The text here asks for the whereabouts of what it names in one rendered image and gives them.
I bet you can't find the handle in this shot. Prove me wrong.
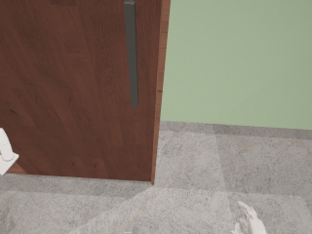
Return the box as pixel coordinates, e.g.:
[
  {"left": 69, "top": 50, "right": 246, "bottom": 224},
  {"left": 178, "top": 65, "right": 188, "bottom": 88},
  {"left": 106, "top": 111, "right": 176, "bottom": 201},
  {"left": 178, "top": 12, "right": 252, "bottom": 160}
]
[{"left": 124, "top": 0, "right": 139, "bottom": 108}]

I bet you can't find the wardrobe door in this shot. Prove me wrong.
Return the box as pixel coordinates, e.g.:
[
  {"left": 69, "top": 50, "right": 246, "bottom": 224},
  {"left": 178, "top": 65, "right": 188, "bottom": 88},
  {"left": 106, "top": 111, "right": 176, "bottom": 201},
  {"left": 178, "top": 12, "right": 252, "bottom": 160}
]
[
  {"left": 0, "top": 153, "right": 21, "bottom": 169},
  {"left": 0, "top": 0, "right": 162, "bottom": 182}
]

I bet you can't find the left robot hand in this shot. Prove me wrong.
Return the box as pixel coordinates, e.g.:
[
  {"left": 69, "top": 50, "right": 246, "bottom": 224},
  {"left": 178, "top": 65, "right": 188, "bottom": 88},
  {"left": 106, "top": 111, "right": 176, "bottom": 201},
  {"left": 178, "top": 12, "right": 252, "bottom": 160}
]
[{"left": 0, "top": 128, "right": 19, "bottom": 177}]

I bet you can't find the right robot hand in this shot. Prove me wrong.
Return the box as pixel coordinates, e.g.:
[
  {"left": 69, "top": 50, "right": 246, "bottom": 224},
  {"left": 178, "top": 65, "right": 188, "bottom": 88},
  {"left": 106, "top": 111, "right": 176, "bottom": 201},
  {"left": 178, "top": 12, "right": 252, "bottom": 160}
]
[{"left": 231, "top": 201, "right": 267, "bottom": 234}]

